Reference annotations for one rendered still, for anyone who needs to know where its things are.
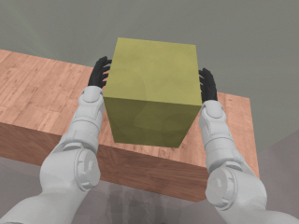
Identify pedestal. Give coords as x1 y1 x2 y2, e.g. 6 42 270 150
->
0 49 260 203

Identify robot left hand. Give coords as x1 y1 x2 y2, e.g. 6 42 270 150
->
88 56 112 89

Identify left robot upper arm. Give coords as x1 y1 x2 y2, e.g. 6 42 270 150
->
0 147 101 224

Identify left robot forearm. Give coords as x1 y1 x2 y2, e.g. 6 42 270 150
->
39 86 105 188

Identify right robot upper arm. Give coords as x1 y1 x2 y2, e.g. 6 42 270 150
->
205 166 299 224

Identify robot right hand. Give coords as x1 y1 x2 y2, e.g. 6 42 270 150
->
198 67 218 104

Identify right robot forearm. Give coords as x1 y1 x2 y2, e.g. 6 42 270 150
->
198 100 256 176

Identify carton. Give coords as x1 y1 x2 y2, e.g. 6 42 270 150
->
103 37 203 148

